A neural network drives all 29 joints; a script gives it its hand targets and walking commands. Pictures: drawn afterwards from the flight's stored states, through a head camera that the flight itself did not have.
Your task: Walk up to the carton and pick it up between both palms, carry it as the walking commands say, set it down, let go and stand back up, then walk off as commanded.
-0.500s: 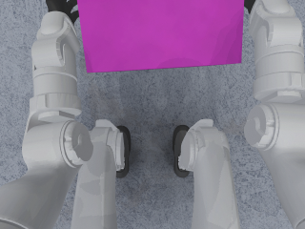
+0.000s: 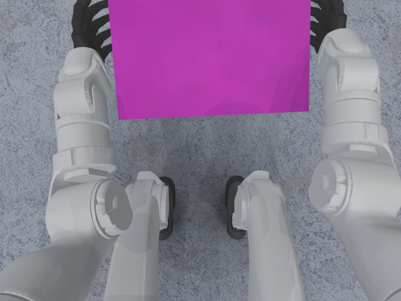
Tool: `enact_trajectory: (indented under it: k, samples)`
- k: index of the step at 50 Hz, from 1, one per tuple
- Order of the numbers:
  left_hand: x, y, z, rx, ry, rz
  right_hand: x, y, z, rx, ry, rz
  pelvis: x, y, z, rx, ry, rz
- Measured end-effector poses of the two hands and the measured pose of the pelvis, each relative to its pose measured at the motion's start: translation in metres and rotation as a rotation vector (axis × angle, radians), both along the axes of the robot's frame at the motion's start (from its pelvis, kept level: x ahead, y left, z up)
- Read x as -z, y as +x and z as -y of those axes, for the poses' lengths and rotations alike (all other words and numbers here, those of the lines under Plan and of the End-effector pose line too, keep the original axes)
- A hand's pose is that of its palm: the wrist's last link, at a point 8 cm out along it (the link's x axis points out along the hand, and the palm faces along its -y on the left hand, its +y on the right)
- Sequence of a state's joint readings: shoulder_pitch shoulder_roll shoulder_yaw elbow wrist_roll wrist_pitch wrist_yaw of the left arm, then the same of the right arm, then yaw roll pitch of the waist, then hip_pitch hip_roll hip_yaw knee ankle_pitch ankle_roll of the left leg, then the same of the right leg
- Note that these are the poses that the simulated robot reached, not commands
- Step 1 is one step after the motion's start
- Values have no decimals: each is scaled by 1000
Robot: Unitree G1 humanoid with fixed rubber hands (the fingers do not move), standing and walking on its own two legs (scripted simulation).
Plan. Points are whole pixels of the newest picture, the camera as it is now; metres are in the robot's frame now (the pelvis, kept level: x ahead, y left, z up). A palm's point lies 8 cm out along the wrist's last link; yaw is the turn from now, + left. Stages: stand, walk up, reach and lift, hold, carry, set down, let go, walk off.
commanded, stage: reach and lift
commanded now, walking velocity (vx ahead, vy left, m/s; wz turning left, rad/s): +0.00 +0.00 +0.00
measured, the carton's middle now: (206, 46) +0.54 -0.02 -0.17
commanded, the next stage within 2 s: none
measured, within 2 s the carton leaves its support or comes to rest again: neither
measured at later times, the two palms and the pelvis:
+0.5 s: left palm (60, 45) +0.49 +0.17 -0.01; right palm (354, 24) +0.51 -0.21 -0.02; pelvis +0.01 +0.00 +0.06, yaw -1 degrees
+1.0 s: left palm (16, 36) +0.47 +0.17 +0.06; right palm (398, 5) +0.49 -0.20 +0.06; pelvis +0.03 +0.00 +0.12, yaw -1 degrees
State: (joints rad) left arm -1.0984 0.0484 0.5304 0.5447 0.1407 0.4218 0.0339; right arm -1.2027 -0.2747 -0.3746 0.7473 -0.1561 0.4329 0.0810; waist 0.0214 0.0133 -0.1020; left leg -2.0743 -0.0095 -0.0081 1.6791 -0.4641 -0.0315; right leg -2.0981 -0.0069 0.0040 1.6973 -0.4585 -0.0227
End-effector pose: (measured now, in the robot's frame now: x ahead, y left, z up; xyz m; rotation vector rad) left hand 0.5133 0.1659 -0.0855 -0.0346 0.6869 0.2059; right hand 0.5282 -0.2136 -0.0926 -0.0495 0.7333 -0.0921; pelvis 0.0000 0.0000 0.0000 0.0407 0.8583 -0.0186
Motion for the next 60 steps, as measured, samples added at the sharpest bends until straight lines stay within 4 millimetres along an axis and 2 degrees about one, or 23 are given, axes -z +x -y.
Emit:
enact_trajectory:
  k: [27, 60]
  samples:
    - [-82, -22, -4, -23, 8, -8, -83, -20, -7, 18, -5, -3, -64, 11, -2, 2, -10, 37]
    - [-179, -50, -5, -38, 23, -19, -179, -45, -12, 53, -9, 3, -144, 34, 1, 20, -10, 155]
